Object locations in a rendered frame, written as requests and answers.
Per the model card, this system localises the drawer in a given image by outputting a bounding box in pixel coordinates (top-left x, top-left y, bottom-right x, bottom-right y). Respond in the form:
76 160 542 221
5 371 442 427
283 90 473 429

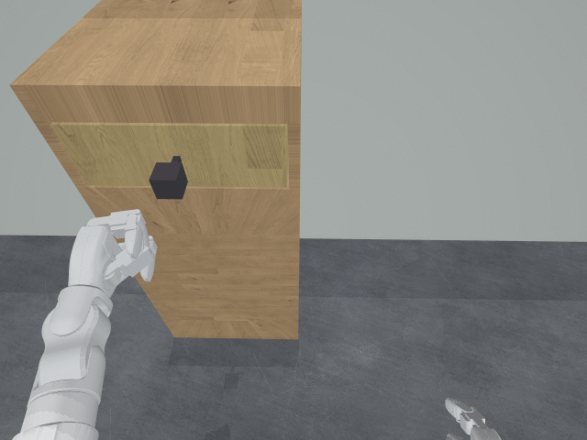
50 122 288 187

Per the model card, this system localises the right robot hand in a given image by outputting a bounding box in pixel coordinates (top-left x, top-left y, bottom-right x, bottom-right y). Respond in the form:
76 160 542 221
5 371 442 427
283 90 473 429
445 398 501 440

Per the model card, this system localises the left robot hand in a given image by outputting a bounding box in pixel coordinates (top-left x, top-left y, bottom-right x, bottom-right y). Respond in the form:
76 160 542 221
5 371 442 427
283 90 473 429
68 209 157 298

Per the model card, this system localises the cabinet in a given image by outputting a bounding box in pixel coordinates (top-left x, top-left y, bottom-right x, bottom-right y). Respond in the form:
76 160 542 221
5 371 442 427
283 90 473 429
9 0 302 339

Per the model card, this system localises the robot left forearm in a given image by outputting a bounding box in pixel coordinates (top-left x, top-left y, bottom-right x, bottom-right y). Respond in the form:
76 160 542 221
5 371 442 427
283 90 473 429
12 285 113 440

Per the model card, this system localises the handle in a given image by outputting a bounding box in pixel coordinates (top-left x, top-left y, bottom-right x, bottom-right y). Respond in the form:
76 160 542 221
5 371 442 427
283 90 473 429
149 156 188 199

